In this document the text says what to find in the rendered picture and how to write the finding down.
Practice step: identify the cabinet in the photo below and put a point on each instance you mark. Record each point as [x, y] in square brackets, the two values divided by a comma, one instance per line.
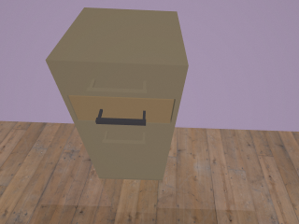
[117, 48]

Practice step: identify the handle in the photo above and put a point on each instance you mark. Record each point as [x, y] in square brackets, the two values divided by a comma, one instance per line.
[116, 121]
[116, 92]
[115, 142]

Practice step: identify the drawer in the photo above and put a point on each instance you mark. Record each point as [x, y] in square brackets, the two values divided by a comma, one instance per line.
[158, 110]

